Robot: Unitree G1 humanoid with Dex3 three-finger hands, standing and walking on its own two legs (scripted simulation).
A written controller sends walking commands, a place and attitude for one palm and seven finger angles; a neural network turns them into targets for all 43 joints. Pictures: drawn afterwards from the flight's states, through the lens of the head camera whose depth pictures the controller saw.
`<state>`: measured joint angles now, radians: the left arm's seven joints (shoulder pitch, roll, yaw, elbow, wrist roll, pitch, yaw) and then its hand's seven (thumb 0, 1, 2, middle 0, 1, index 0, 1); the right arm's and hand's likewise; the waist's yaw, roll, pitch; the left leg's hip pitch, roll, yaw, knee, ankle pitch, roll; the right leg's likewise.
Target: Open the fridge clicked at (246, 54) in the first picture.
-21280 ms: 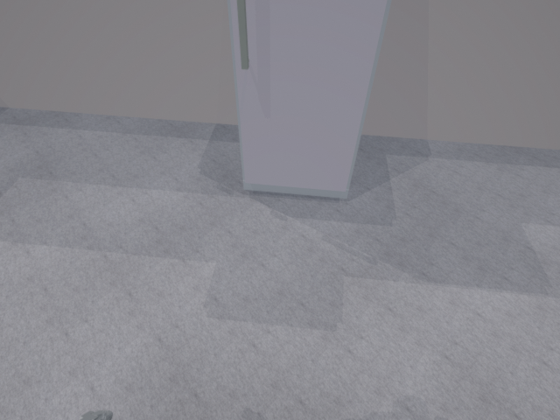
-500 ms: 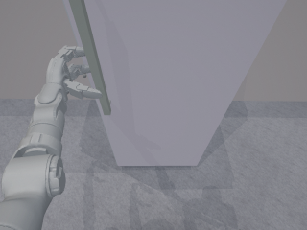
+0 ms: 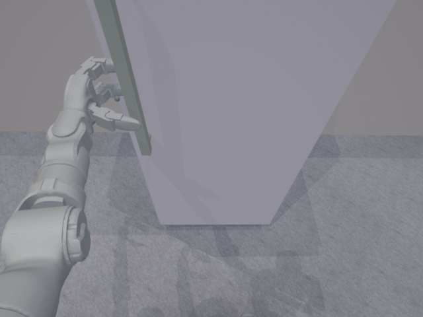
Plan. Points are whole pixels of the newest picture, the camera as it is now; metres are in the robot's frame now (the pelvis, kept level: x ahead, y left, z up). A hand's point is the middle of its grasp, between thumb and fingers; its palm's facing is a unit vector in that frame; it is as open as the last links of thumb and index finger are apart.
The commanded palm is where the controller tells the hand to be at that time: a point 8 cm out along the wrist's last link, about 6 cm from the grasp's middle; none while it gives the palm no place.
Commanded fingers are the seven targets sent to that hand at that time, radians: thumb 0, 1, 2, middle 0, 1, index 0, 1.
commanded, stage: slide the fingers in behind the handle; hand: left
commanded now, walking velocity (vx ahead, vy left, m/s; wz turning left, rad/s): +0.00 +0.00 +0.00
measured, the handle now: (128, 70) +0.53 +0.14 +0.17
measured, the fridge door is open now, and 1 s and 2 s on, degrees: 0 0 0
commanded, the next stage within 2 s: grip the handle and tug to test in 1.58 s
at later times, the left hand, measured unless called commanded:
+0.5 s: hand (132, 102) +0.47 +0.13 +0.15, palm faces -0.03 -1.00 -0.02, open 14.0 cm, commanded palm +0.44 +0.18 +0.15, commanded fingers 0.00 -0.50 0.30 -0.30 -1.20 -0.30 -1.20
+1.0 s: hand (139, 104) +0.47 +0.12 +0.15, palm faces +0.00 -1.00 -0.02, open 14.1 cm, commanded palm +0.44 +0.16 +0.15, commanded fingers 0.00 -0.50 0.30 -0.30 -1.20 -0.30 -1.20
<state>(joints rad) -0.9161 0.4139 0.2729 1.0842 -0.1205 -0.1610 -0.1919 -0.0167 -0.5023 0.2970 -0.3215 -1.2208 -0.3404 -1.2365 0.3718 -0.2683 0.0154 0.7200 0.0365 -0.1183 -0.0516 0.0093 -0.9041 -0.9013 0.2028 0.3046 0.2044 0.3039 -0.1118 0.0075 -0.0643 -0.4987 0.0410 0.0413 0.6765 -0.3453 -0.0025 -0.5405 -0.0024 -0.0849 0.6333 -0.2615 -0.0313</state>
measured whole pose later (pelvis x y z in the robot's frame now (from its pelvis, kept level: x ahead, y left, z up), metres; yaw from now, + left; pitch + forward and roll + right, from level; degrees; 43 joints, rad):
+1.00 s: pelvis +0.00 -0.01 +0.01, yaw +0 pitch +7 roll +0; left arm -0.80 0.28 0.20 0.92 -0.13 -0.12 -0.07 -0.02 -0.50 0.30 -0.26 -1.19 -0.27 -1.20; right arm 0.34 -0.26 0.00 0.73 0.04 -0.10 -0.06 0.01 -0.90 -0.90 0.20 0.30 0.20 0.30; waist -0.08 0.02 -0.05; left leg -0.40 0.04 0.04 0.61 -0.33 -0.01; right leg -0.45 0.01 -0.08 0.59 -0.25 -0.04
